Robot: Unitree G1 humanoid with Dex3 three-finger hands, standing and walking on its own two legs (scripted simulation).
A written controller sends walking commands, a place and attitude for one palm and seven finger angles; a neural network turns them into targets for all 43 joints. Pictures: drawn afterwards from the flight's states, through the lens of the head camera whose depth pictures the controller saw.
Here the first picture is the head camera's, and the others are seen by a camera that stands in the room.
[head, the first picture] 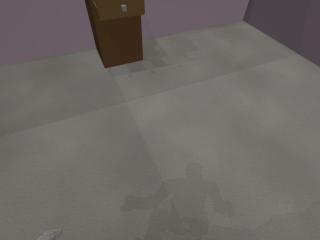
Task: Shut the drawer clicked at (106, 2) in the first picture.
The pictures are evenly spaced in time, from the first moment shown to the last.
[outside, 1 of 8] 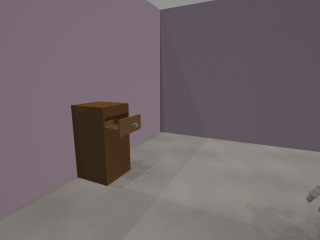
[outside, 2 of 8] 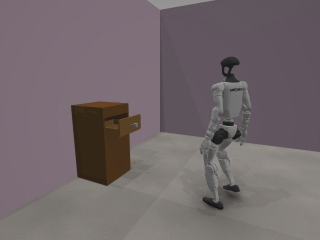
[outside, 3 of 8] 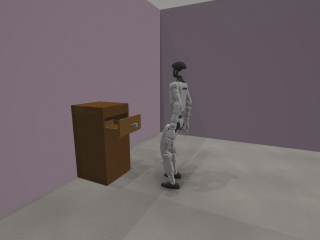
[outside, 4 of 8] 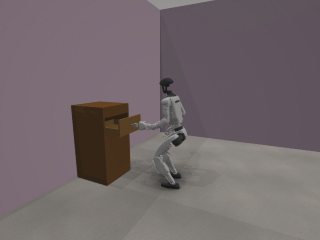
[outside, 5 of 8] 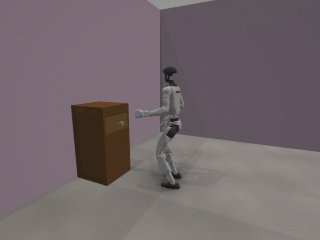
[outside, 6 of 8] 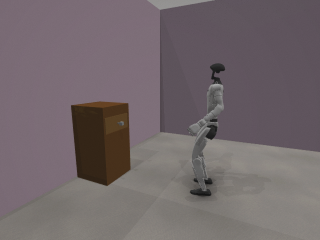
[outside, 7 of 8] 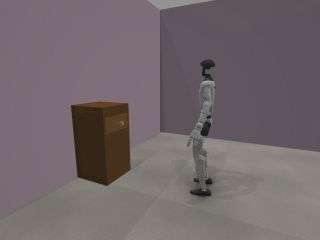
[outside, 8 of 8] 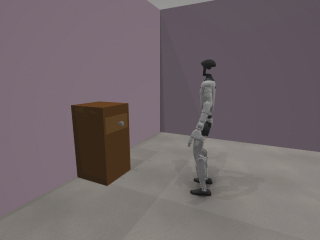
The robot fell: no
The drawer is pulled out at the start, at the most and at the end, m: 0.18 0.18 0.00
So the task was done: yes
